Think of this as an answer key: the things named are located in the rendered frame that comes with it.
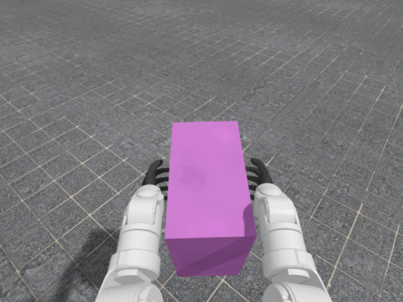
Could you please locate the right robot forearm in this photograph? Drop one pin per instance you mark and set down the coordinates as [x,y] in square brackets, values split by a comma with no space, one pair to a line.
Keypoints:
[285,256]

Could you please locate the robot right upper arm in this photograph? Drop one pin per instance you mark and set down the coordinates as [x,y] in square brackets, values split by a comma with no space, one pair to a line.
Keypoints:
[290,292]

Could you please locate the robot left upper arm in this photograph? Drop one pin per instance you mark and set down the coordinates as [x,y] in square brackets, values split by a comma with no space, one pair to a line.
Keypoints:
[136,292]

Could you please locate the carton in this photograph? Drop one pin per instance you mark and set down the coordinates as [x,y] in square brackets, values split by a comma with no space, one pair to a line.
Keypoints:
[210,226]

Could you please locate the robot left hand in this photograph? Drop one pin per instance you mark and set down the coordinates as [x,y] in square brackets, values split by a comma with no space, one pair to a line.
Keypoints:
[151,174]

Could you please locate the robot right hand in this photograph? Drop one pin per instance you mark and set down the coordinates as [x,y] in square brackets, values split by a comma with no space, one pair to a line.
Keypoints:
[261,172]

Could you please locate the left robot forearm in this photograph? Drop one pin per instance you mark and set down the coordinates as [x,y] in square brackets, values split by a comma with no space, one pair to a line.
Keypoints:
[136,258]

